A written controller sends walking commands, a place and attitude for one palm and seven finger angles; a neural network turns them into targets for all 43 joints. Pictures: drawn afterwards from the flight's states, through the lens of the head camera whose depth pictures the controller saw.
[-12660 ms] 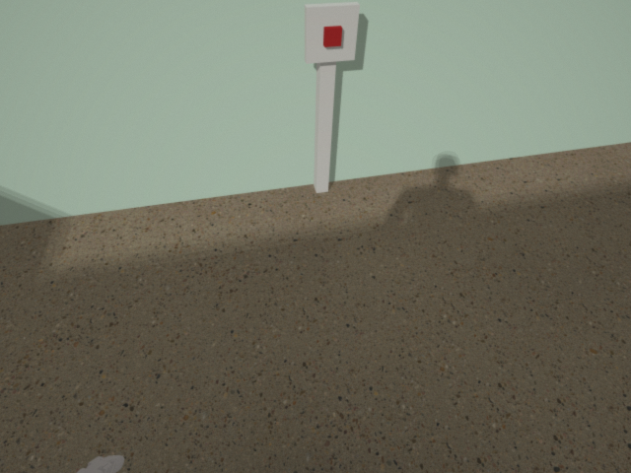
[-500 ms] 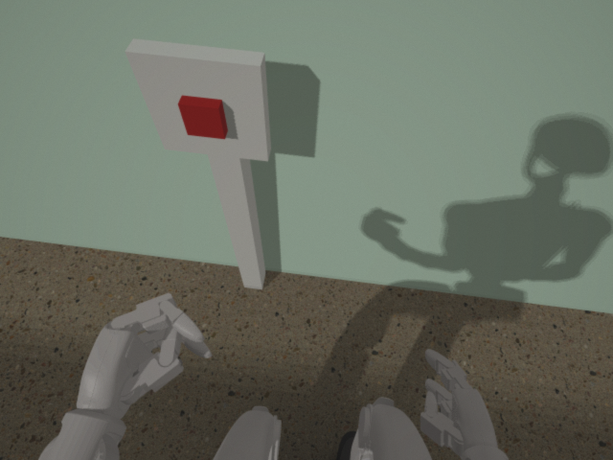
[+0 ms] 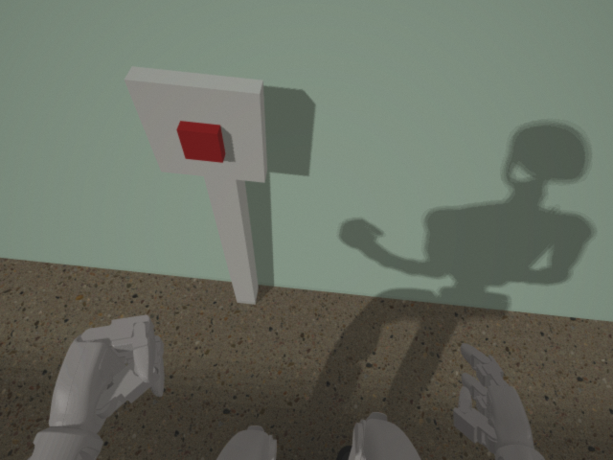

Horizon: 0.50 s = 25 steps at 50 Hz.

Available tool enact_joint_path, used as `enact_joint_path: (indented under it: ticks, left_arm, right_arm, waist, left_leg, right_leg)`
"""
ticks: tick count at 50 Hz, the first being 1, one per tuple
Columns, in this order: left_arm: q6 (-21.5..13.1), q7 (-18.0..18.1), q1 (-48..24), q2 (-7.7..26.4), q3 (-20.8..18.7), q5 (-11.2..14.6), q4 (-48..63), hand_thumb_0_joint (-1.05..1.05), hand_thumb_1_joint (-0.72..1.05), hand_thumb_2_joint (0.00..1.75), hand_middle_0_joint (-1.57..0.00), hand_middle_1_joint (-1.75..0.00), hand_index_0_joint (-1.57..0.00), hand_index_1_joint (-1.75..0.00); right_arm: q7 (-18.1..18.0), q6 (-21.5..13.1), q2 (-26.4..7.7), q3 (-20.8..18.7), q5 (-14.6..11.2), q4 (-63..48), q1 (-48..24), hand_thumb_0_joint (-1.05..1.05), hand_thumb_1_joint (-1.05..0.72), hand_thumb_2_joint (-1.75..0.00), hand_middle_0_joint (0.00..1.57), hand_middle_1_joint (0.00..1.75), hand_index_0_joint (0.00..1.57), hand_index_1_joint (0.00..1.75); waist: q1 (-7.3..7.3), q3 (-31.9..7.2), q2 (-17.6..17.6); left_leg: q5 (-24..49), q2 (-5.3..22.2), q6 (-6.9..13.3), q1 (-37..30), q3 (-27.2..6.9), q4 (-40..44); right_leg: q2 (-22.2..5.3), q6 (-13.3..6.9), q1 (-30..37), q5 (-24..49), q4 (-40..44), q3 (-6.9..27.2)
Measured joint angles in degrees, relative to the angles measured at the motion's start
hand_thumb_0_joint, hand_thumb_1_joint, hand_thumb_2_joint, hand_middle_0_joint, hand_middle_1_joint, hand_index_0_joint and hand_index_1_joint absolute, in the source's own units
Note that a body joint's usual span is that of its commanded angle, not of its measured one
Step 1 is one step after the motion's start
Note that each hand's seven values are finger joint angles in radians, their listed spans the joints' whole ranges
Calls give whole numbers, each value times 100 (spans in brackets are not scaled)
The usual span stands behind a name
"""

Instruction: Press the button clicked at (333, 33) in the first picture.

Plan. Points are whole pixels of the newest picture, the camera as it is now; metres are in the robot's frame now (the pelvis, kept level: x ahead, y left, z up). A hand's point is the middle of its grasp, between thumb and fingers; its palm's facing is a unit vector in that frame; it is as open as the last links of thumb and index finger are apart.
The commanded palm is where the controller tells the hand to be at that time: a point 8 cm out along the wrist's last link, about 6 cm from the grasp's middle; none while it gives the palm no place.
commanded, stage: raise the hand and make a fist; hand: left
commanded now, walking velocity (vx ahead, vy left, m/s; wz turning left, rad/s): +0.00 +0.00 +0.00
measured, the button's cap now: (202, 140) +0.54 +0.20 +0.06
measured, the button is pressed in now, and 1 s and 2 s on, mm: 0 0 0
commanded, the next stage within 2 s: aim a knuckle at the button in 0.78 s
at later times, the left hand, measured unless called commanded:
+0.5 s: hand (140, 344) +0.24 +0.20 +0.05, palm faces -0.01 -1.00 -0.05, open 3.1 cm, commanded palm +0.21 +0.26 +0.06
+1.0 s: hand (142, 345) +0.24 +0.20 +0.05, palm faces -0.01 -1.00 -0.05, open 3.1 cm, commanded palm +0.23 +0.25 +0.05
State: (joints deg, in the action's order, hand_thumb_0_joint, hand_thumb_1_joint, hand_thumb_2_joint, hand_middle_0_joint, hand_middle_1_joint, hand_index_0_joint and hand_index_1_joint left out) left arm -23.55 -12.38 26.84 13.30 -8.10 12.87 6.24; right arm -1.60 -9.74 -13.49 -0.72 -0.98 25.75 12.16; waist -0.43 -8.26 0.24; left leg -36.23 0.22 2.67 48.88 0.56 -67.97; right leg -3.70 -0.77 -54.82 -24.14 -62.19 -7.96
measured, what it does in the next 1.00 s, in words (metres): stands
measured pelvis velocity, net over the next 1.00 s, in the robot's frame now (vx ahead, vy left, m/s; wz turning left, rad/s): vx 0.00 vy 0.00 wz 0.01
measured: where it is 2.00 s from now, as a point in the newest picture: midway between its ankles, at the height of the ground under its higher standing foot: outside the picture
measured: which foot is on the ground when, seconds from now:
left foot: down 0.00-1.00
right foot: down 0.00-1.00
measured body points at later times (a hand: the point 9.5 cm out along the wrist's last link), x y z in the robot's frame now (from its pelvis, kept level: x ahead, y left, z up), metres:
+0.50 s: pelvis +0.01 -0.01 +0.01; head +0.09 +0.01 +0.45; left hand +0.23 +0.26 +0.05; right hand +0.18 -0.25 -0.07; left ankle -0.03 +0.08 -0.65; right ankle +0.06 -0.12 -0.65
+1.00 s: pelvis +0.00 +0.00 +0.01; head +0.09 +0.01 +0.45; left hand +0.23 +0.26 +0.05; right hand +0.19 -0.23 -0.07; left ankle -0.03 +0.08 -0.65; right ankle +0.06 -0.12 -0.65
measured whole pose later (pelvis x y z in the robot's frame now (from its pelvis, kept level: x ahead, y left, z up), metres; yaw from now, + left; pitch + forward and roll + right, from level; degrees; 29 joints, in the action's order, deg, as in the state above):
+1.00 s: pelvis +0.00 +0.00 +0.01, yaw +1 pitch +17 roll -3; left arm -22.7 -18.2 17.7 15.2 -12.6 16.2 -2.6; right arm -1.7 -10.8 -13.9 1.6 -1.1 28.4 13.3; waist -0.4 -7.5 1.0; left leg -35.3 0.1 2.4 47.5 -0.2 -66.0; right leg -3.7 -1.0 -53.1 -23.6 -60.2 -8.5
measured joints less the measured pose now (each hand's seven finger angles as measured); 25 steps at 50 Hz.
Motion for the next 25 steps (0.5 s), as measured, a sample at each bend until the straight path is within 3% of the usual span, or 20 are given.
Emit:
enact_joint_path:
  ticks: [10, 25]
  left_arm:
    - [241, -299, -305, 104, -216, 136, -203, 2, 90, 90, -130, -150, -130, -150]
    - [230, -604, -629, 241, -577, 419, -646, 2, 90, 90, -130, -150, -130, -150]
  right_arm:
    - [20, 50, 136, 217, 1, 9, 5, 1, -90, -90, 20, 30, 21, 30]
    - [-3, -6, -59, 117, -32, 285, 212, 1, -90, -90, 20, 30, 21, 30]
  waist:
    - [57, 36, 56]
    - [-63, 67, 61]
  left_leg:
    - [10, 12, -28, -105, -57, 109]
    - [84, 27, -46, -243, -45, 296]
  right_leg:
    - [19, -17, 127, -11, 111, -54]
    - [50, -35, 249, 46, 272, -41]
